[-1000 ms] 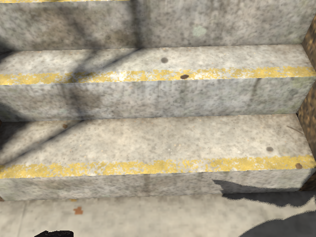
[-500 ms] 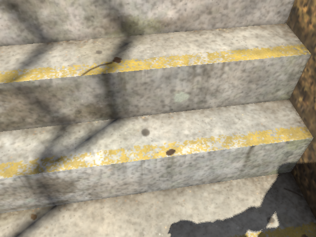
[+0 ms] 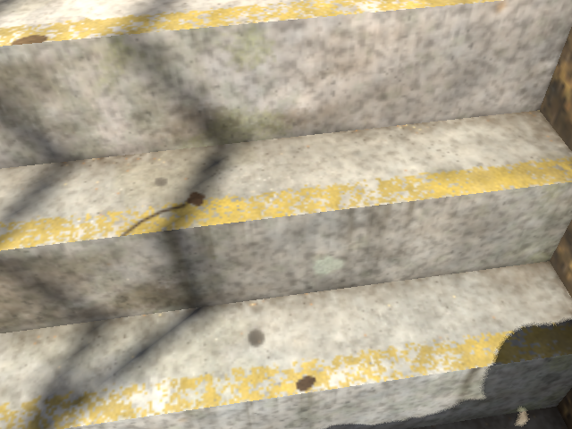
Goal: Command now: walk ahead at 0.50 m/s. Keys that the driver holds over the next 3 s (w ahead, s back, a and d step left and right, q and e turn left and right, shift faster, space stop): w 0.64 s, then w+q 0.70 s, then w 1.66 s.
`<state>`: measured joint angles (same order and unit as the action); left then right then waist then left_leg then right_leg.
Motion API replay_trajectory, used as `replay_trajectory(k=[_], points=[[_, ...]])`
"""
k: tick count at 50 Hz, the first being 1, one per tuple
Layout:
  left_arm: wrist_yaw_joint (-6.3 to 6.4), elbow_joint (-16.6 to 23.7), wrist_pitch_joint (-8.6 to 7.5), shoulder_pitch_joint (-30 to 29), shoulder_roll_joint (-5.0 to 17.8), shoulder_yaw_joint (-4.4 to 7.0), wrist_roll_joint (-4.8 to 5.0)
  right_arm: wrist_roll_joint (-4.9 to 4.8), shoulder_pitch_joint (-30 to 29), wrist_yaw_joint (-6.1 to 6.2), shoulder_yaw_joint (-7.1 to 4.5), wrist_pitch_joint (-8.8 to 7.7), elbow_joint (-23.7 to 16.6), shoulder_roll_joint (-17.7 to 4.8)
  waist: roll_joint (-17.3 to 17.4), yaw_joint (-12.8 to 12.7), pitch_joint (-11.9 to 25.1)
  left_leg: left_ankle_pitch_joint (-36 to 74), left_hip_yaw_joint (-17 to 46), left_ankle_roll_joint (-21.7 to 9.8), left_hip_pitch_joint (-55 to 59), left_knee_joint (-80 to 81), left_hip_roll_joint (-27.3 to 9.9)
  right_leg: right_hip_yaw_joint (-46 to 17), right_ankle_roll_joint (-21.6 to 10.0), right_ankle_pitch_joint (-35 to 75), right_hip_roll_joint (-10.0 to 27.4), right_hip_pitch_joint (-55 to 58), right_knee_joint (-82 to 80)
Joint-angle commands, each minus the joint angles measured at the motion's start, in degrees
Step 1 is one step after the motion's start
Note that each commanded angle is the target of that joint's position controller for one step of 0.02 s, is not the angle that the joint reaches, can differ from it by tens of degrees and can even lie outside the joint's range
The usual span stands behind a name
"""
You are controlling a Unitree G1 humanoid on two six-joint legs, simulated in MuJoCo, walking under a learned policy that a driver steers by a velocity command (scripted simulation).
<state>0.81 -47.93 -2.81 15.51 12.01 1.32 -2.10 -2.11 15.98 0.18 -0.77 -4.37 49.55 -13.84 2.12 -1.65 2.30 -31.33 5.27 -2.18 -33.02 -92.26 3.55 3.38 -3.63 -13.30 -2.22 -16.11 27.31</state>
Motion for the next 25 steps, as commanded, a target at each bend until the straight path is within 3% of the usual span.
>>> replay_trajectory(k=[1, 2, 3, 4, 6, 7, 8, 9, 10, 11, 12, 13, 14, 15, 16, 17, 18, 19, 20, 21, 22, 23, 24, 25], points=[[-0.91, -5.83, 1.38, 12.0, 0.29, -0.54, -0.23, -0.27, -11.07, -0.59, 2.99, -1.33, -11.3, 5.6, -3.68, -1.52, -8.84, -2.01, 1.1, -0.98, -48.56, -42.15, -2.59, -25.11, -11.54, -5.55, 22.83, 17.38, -14.39], [-1.22, -7.63, 1.61, 11.06, -1.05, -1.44, -0.67, 0.46, -11.1, -0.56, 4.14, -0.63, -12.94, 8.3, -3.71, 1.24, -8.04, -0.95, 1.18, -1.35, -49.06, -49.43, -3.19, -22.3, -9.49, -3.01, 21.6, 12.12, -14.22], [-1.3, -8.73, 1.85, 10.33, -1.43, -1.94, -0.44, 0.35, -9.77, -1.0, 5.1, -0.03, -14.45, 9.45, -3.06, 3.58, -7.77, 2.24, 2.38, -2.03, -48.69, -51.03, -3.69, -18.75, -7.62, -2.74, 20.26, 6.94, -14.34], [-1.34, -9.59, 2.06, 10.0, -1.3, -2.38, -0.58, 0.1, -9.16, -1.21, 6.06, 0.31, -15.33, 10.78, -3.76, 4.25, -7.42, 4.93, 2.54, -2.56, -50.08, -56.24, -2.74, -17.12, -6.99, -1.88, 20.19, 3.48, -14.78], [-1.56, -8.42, 1.34, 5.87, 0.69, -3.05, -0.92, 0.58, -10.2, -0.76, 6.75, 1.13, -18.13, 9.12, -3.11, 5.91, -8.44, 12.53, 0.05, -1.07, -45.75, -47.7, -2.56, -9.73, -6.14, -2.16, 16.2, -7.97, -17.29], [-1.56, -8.17, 0.88, 3.82, 1.77, -3.5, -0.34, 1.19, -12.57, -0.48, 6.9, 1.35, -20.11, 7.71, -3.05, 6.78, -8.78, 17.32, -1.25, -0.1, -40.4, -38.12, -3.49, -6.04, -5.95, -1.54, 13.76, -15.12, -18.85], [-0.88, -8.45, 0.71, 4.53, 2.5, -3.66, 1.03, 1.23, -16.86, -0.45, 7.54, 1.37, -21.72, 7.49, -4.95, 5.91, -7.31, 21.98, -6.3, 1.26, -35.17, -27.1, -4.13, -2.86, -6.4, 0.65, 10.66, -18.81, -20.95], [0.21, -9.41, 0.38, 8.73, 2.4, -3.94, 2.06, 1.68, -20.74, -0.12, 7.87, 1.18, -22.84, 7.19, -6.69, 3.75, -5.37, 24.83, -10.43, 2.72, -31.97, -21.72, -5.48, -4.25, -8.38, 4.15, 10.49, -17.62, -23.22], [1.49, -10.28, 0.58, 11.4, 5.62, -2.94, 2.97, 3.54, -25.14, 0.5, 9.33, 0.72, -25.38, 9.12, -7.13, 3.24, -0.48, 19.85, -14.79, 2.85, -22.47, -12.07, -7.82, -6.14, -9.51, 10.99, 11.91, -15.62, -29.91], [2.63, -12.06, 1.63, 15.69, 7.49, -2.01, 4.43, 4.19, -30.5, 1.13, 9.92, 0.27, -27.53, 9.36, -7.58, 1.47, 3.07, 13.86, -16.78, 2.72, -16.53, -0.81, -8.05, -6.23, -9.04, 15.42, 12.5, -8.57, -32.21], [3.51, -13.02, 2.72, 15.73, 8.27, -1.52, 5.11, 3.64, -26.2, 1.0, 9.84, 0.15, -25.3, 10.85, -11.4, 4.21, 8.11, 7.48, -15.43, 0.98, -8.85, 4.4, -6.14, -3.21, -8.69, 38.97, 13.59, -0.05, -26.97], [3.02, -14.13, 2.2, 20.93, 9.6, -1.41, 3.44, 2.42, -23.7, 0.24, 8.01, -0.25, -23.56, 6.53, -12.76, 3.86, 11.1, -2.12, -23.85, 0.11, -3.5, 7.17, 0.6, -1.79, -9.76, 72.81, 13.32, 7.08, -20.44], [3.15, -14.21, 2.15, 22.12, 11.03, -0.96, 2.17, 1.54, -19.22, -0.55, 6.74, -0.09, -21.44, 5.28, -18.29, 5.51, 12.52, -9.91, -23.71, -0.84, -4.27, 11.57, 2.4, -3.28, -10.57, 93.8, 15.76, 17.45, -13.79], [3.63, -13.57, 2.23, 18.36, 12.27, -0.34, 1.4, 1.34, -12.27, -1.1, 5.33, -0.25, -19.69, 2.95, -22.87, 9.68, 14.61, -12.12, -16.61, -2.8, -3.41, 20.31, 1.87, -4.19, -11.05, 109.04, 18.26, 25.94, -5.3], [3.62, -11.75, 1.6, 15.29, 12.1, 0.37, 0.64, 2.36, -3.65, -1.61, 3.88, -0.29, -15.88, -0.7, -18.86, 12.25, 19.76, -6.93, -3.59, -6.96, 5.94, 24.29, -2.67, -2.52, -11.59, 114.23, 18.08, 21.06, 4.29], [2.2, -9.97, 1.08, 14.3, 9.0, 0.41, 1.45, 3.72, 0.92, -0.83, 1.69, 1.26, -11.85, -6.38, -2.98, 11.72, 20.32, -20.28, 17.67, -12.28, 13.72, 39.77, -10.4, -0.76, -10.39, 99.9, 12.32, 6.81, 16.56], [0.04, -8.05, 0.71, 5.96, 5.99, 0.01, 0.59, 4.96, 12.04, 0.62, -0.53, 3.33, -6.29, -11.42, 14.69, 16.72, 17.59, -28.56, 43.68, -18.28, 23.27, 67.14, -17.63, -5.32, -9.39, 42.16, 3.65, -11.01, 35.23], [-2.61, -5.39, -0.38, -2.26, 1.5, -0.2, 1.06, 6.21, 11.14, 2.83, -1.11, 3.65, -3.82, -11.27, 17.66, 15.85, 12.56, -28.68, 62.44, -19.64, 18.96, 79.21, -22.35, -18.26, -7.64, 10.67, -4.64, -25.49, 70.47], [-4.29, -0.05, -0.94, -6.49, -2.82, -1.29, 1.67, 4.6, 6.12, 2.95, 0.9, 2.97, -1.96, -4.91, 11.39, 9.98, 1.6, -25.23, 53.12, -15.25, 10.33, 75.17, -23.41, -22.38, -7.88, 4.25, -4.42, -37.12, 88.58], [-4.39, 5.21, -0.91, -10.76, -5.55, -2.79, 2.48, 4.76, 1.33, 2.19, 2.64, 2.5, 0.2, 1.96, 7.01, 5.6, -6.74, -19.52, 38.62, -12.07, 2.51, 69.35, -21.68, -20.53, -8.6, 1.2, -4.28, -44.44, 95.43], [-4.05, 6.1, -0.99, -7.88, -5.96, -3.34, 2.55, 4.31, 0.35, 0.82, 3.79, 2.23, 3.11, 7.63, 1.03, 1.38, -9.04, -10.17, 26.27, -8.01, 0.15, 65.89, -18.48, -17.89, -8.85, 1.94, -3.36, -45.9, 97.35], [-3.55, 4.78, -0.41, -2.53, -6.68, -3.8, 3.23, 4.55, -1.28, -0.55, 4.61, 2.28, 5.57, 11.67, -1.32, -2.37, -8.97, -3.13, 16.8, -4.94, -0.87, 64.74, -16.2, -17.96, -8.34, 2.25, -2.96, -46.25, 97.79], [-3.67, 5.06, -0.48, -0.25, -7.08, -4.58, 3.86, 4.77, -1.9, -1.18, 4.69, 2.34, 6.8, 12.19, -0.38, -3.53, -9.06, 2.72, 11.87, -4.21, 0.16, 67.12, -15.73, -17.41, -7.86, 1.8, -2.57, -48.04, 99.27], [-3.68, 4.59, -0.44, 0.91, -6.95, -5.01, 4.2, 5.14, -1.43, -1.52, 4.4, 2.06, 7.48, 10.95, -0.71, -4.06, -8.86, 6.76, 7.93, -4.55, 0.92, 68.81, -15.45, -16.66, -7.13, 3.58, -1.98, -49.58, 98.51]])
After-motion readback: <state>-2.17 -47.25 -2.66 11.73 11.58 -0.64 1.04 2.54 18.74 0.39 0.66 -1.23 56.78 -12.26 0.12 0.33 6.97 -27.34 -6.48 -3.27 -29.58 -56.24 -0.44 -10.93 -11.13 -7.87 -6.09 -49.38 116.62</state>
